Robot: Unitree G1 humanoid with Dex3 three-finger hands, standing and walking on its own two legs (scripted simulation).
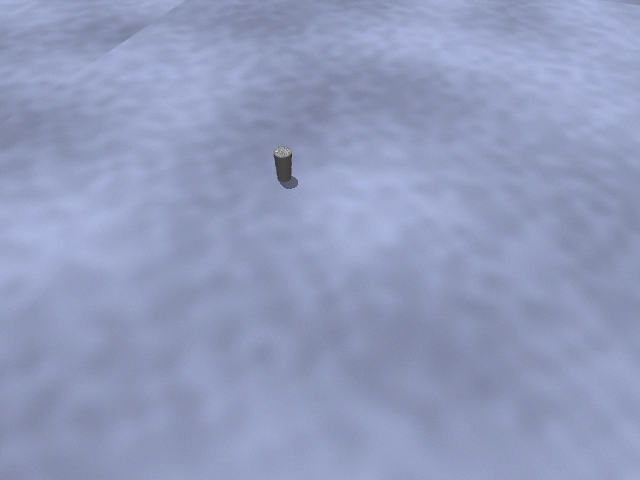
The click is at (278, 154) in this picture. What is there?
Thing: tapered cup
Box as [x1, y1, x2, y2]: [273, 146, 291, 181]
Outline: 280,146 275,148 273,151 276,172 279,180 287,181 290,178 291,173 291,150 288,147
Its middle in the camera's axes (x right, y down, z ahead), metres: -0.16 -0.34 +1.81
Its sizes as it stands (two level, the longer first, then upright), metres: 0.082 0.082 0.152
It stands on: the floor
